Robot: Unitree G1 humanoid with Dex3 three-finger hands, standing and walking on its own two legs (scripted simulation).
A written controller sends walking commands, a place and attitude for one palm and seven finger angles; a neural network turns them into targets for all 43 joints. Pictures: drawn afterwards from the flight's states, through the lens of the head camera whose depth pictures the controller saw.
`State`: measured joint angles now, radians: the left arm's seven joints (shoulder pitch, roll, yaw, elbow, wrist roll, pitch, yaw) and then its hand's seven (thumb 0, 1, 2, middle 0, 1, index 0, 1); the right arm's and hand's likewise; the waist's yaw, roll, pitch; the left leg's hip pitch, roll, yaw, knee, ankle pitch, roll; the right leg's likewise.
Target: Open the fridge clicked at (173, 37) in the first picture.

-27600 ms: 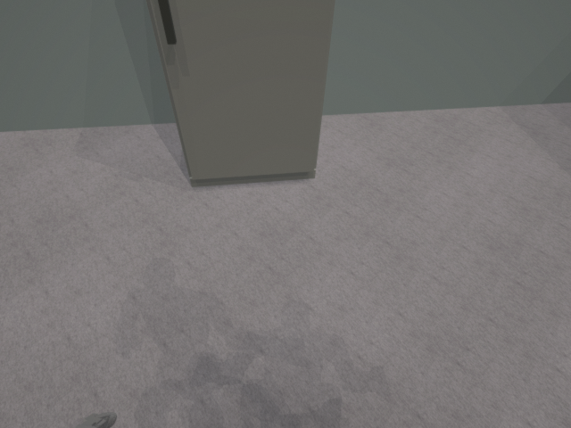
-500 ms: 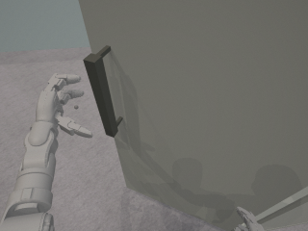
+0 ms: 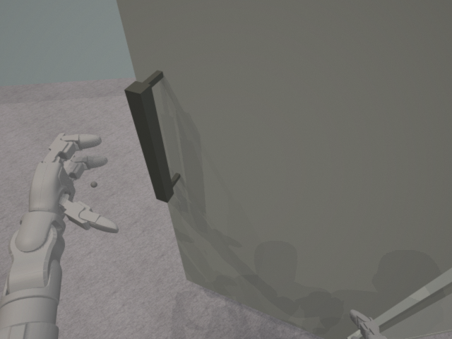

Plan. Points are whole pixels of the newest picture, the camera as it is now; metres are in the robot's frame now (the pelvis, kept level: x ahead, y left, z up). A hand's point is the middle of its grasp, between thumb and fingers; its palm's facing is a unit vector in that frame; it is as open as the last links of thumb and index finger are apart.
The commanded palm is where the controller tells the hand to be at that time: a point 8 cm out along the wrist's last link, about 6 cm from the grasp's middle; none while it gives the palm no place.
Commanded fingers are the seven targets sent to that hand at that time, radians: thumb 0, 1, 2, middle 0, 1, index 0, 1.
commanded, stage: slip the hand off the handle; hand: left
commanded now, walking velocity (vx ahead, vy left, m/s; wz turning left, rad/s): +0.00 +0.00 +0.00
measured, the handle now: (161, 144) +0.42 +0.16 +0.13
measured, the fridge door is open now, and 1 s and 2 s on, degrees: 59 59 59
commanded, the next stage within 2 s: draw the hand back to the body in 0.38 s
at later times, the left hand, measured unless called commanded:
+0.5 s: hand (66, 220) +0.25 +0.26 +0.13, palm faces +0.20 -0.96 -0.17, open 14.7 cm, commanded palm +0.23 +0.30 +0.14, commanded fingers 0.00 -0.55 0.20 -0.25 -1.15 -0.25 -1.15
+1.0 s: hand (43, 247) +0.20 +0.26 +0.14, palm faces +0.13 -0.99 -0.08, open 14.6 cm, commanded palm +0.17 +0.30 +0.16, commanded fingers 0.00 -0.33 0.31 -0.24 -1.02 -0.24 -1.02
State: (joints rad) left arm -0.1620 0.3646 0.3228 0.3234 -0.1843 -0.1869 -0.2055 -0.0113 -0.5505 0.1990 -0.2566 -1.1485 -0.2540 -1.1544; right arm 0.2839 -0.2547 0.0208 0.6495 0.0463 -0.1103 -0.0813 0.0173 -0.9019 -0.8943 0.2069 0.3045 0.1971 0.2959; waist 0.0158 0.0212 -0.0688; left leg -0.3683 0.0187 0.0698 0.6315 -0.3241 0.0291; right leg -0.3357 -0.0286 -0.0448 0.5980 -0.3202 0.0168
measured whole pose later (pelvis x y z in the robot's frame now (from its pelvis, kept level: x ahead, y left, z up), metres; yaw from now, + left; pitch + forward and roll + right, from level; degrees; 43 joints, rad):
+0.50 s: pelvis +0.00 -0.02 +0.00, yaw +1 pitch +2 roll -1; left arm 0.07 0.38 0.37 0.11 -0.25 -0.17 -0.27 -0.01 -0.55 0.20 -0.26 -1.15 -0.25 -1.15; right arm 0.24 -0.26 0.04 0.64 0.05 -0.20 -0.10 0.02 -0.90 -0.89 0.21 0.30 0.20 0.30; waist 0.05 0.03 -0.06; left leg -0.34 0.03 0.03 0.64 -0.32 0.01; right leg -0.30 -0.02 -0.08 0.60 -0.33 0.00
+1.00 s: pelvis +0.00 +0.00 +0.00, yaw +2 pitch -1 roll -1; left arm 0.24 0.39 0.41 -0.15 -0.36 0.12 -0.37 -0.01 -0.53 0.21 -0.25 -1.14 -0.25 -1.14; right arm 0.24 -0.27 0.06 0.62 0.07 -0.30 -0.11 0.02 -0.90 -0.89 0.21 0.30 0.20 0.30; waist 0.08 0.04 -0.07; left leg -0.27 0.01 0.03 0.62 -0.33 0.02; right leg -0.21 -0.03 -0.09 0.56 -0.33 0.01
